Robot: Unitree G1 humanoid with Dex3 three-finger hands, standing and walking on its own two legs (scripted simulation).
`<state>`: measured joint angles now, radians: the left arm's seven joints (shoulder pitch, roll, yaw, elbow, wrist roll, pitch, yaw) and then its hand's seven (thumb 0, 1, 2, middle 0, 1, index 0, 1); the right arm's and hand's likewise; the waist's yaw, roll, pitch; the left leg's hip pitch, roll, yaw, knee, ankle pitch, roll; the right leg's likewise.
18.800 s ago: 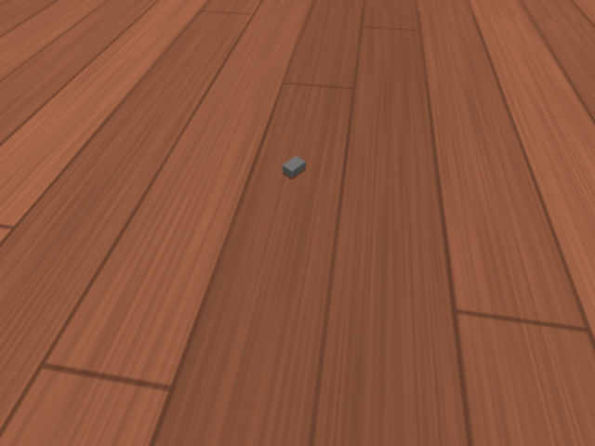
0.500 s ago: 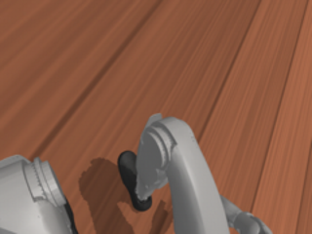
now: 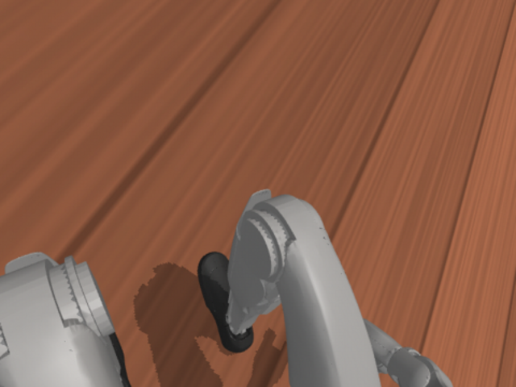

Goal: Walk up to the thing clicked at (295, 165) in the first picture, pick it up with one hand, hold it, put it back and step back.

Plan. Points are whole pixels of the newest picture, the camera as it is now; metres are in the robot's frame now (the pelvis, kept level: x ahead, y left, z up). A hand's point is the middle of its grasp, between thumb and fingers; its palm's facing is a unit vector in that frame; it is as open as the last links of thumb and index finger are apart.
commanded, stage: close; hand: left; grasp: from above
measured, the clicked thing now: out of the picture +0.42 +0.40 -0.27
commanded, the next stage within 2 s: settle in 0.20 s
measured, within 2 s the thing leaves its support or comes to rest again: leaves its support in 0.56 s
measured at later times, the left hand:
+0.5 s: hand out of the picture +0.41 +0.39 -0.24, palm faces -0.44 -0.19 -0.88, open 9.4 cm
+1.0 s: hand out of the picture +0.40 +0.40 -0.15, palm faces -0.47 -0.13 -0.87, open 9.4 cm
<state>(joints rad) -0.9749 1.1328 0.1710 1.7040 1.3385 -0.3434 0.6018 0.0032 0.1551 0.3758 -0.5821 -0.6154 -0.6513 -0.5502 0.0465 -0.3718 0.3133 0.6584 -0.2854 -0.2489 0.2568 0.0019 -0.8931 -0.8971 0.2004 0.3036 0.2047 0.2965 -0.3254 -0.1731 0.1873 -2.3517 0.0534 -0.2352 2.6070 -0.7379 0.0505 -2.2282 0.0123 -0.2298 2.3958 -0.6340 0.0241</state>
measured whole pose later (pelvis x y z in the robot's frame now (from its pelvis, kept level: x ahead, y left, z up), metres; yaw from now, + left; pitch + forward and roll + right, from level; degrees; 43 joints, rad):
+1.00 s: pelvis +0.00 +0.00 +0.02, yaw +4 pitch +31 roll -11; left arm -0.89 0.91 0.15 1.38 1.23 -0.27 0.30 0.01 0.11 0.35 -0.72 -0.45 -0.79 -0.38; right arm 0.10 -0.35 0.13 0.65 -0.16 -0.13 0.25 0.00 -0.90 -0.90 0.20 0.30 0.20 0.30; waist -0.23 -0.03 0.03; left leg -2.35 0.04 -0.14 2.48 -0.70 0.05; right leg -2.25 -0.02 -0.16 2.34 -0.65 0.01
